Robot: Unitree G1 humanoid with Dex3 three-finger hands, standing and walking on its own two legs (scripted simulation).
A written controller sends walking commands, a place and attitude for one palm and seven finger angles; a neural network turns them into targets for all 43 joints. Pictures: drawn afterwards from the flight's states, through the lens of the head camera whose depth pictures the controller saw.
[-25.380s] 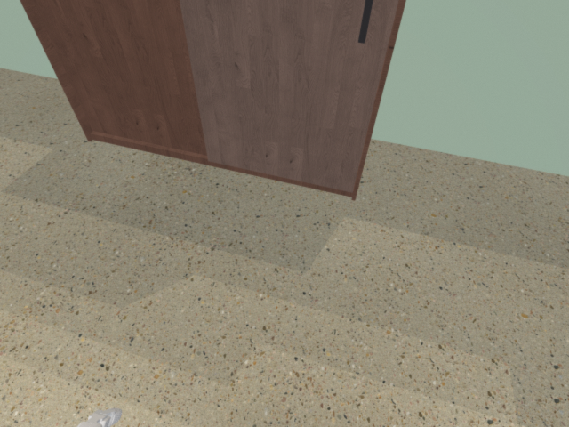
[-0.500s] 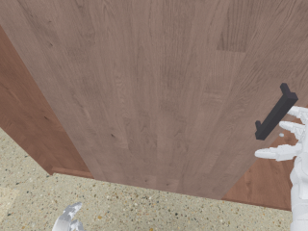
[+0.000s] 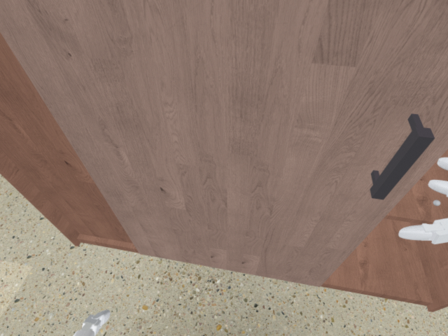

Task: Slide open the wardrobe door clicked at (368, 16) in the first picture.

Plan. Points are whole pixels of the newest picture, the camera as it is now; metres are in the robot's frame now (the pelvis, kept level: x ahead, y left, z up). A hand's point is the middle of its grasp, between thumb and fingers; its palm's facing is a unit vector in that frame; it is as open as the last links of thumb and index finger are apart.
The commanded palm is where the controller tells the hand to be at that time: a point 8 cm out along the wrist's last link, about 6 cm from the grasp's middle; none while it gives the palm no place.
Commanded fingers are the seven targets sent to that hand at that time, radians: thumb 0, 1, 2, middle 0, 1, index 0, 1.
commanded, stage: slip the hand off the handle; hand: right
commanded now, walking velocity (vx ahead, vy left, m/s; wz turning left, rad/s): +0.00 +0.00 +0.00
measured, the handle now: (394, 159) +0.41 -0.27 +0.12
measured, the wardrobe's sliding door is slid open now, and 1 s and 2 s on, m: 0.44 0.44 0.44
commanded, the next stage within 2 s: draw the hand back to the body in 0.52 s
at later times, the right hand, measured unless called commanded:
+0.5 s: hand out of the picture +0.24 -0.31 +0.09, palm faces +0.40 +0.89 -0.24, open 14.6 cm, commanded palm +0.20 -0.34 +0.10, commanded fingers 0.00 0.55 -0.20 0.25 1.15 0.25 1.15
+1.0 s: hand out of the picture +0.21 -0.28 +0.13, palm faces +0.15 +0.99 -0.06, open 14.6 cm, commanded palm +0.16 -0.32 +0.13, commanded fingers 0.00 0.55 -0.20 0.25 1.15 0.25 1.15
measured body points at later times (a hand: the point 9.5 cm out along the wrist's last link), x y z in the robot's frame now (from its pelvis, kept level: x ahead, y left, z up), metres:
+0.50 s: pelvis -0.01 +0.00 +0.00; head +0.00 +0.01 +0.45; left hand +0.19 +0.22 -0.07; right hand +0.22 -0.35 +0.10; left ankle -0.01 +0.14 -0.72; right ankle +0.03 -0.11 -0.72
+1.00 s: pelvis +0.00 +0.02 +0.01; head -0.02 +0.03 +0.45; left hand +0.17 +0.27 -0.06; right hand +0.19 -0.33 +0.14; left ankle -0.01 +0.14 -0.72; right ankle +0.03 -0.11 -0.72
